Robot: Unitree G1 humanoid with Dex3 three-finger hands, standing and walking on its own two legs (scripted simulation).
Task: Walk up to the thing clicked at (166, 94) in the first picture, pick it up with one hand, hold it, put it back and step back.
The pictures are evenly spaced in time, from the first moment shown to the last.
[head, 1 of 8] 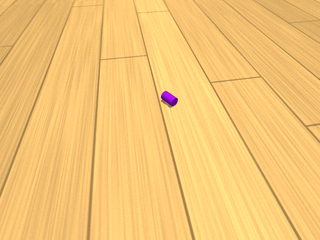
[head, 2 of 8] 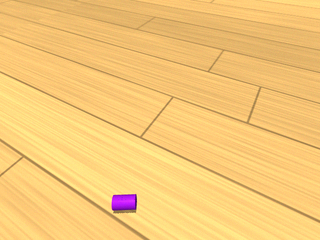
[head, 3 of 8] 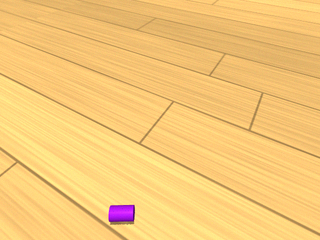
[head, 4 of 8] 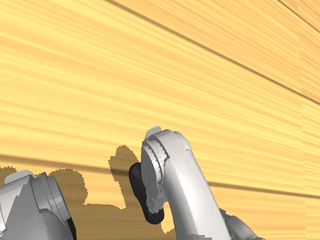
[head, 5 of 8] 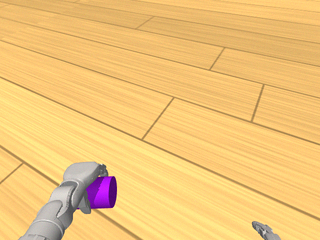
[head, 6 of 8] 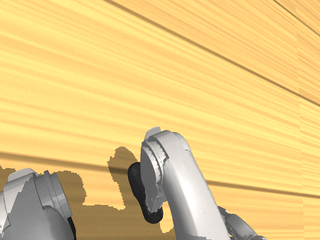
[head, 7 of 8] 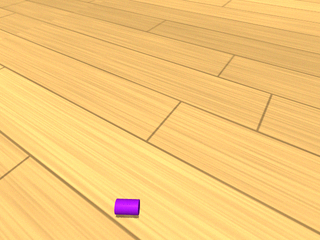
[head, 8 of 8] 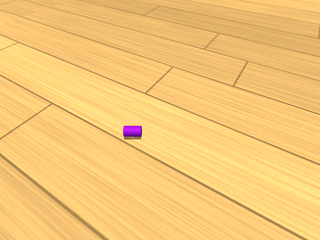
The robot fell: no
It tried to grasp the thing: yes
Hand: left
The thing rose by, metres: 0.65
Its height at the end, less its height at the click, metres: +0.00
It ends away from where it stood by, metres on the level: 0.01
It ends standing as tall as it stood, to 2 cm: yes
